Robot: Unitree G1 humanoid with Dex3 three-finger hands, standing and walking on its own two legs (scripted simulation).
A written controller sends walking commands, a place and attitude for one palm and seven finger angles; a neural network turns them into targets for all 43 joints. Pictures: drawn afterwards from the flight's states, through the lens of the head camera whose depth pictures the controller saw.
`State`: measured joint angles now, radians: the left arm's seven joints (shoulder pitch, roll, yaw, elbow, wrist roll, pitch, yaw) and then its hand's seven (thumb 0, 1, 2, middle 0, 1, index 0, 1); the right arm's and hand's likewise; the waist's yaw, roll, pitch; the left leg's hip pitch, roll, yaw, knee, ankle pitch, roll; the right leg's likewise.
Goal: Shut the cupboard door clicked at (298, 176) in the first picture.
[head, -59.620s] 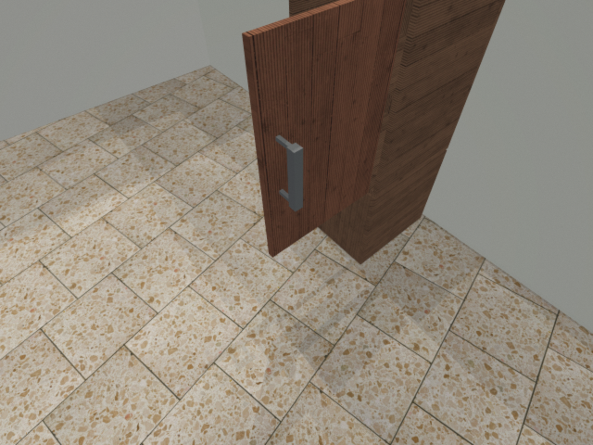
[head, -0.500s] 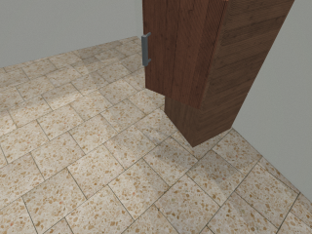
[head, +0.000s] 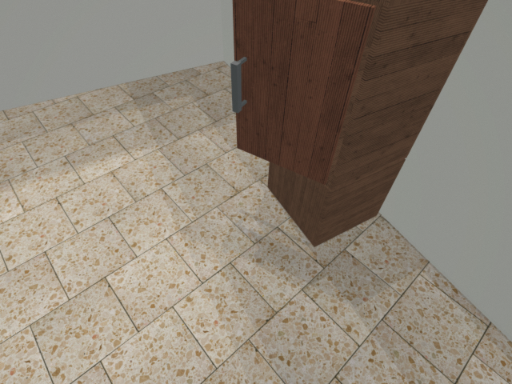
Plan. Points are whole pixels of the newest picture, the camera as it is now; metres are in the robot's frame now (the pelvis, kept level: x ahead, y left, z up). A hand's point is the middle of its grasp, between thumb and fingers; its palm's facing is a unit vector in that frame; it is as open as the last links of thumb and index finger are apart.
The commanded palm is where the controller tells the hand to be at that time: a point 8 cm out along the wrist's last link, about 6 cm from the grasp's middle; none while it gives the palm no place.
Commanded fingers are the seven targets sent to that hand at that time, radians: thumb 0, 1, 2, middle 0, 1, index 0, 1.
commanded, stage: walk to a spot facing it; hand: left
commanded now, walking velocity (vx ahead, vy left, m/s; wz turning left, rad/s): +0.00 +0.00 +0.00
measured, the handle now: (240, 85) +0.98 +0.11 -0.05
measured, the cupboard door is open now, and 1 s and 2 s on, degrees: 30 30 30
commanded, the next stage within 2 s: turn to face it in 1.84 s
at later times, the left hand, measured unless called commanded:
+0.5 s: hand out of the picture +0.00 +0.23 -0.20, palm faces +0.25 -0.94 -0.22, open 7.4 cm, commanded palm none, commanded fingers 0.00 0.90 0.90 -0.20 -0.30 -0.20 -0.30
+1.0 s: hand out of the picture -0.05 +0.18 -0.15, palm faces +0.52 -0.80 -0.30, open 7.4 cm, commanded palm none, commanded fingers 0.00 0.90 0.90 -0.20 -0.30 -0.20 -0.30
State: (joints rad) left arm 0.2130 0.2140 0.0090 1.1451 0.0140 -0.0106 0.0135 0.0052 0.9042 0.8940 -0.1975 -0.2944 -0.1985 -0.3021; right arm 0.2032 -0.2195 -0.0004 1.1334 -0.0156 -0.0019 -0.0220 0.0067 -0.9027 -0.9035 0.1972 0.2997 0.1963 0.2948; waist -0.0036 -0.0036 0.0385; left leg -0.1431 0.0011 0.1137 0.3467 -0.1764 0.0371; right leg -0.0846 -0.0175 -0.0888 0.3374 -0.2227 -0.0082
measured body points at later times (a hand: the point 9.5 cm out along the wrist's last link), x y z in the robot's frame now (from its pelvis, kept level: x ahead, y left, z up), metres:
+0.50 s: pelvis -0.02 +0.02 -0.02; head +0.03 +0.06 +0.42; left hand -0.01 +0.28 -0.19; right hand +0.07 -0.21 -0.16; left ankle +0.00 +0.10 -0.75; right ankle -0.03 -0.12 -0.69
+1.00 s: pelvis +0.01 -0.04 +0.00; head +0.05 -0.05 +0.44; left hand -0.08 +0.22 -0.13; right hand +0.20 -0.24 -0.16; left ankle -0.04 +0.09 -0.66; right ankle +0.03 -0.14 -0.75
